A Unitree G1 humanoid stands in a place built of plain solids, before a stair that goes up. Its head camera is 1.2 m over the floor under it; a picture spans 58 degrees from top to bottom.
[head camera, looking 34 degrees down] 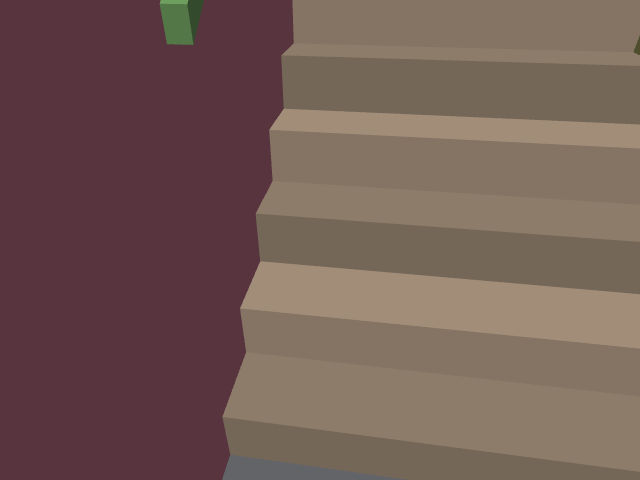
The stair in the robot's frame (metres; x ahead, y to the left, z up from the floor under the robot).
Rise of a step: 0.18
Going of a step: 0.22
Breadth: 1.20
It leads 8 degrees to the right of straight ahead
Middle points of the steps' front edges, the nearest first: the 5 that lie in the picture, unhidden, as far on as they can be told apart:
0.60 -0.34 0.18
0.82 -0.37 0.36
1.04 -0.40 0.54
1.26 -0.43 0.72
1.48 -0.46 0.90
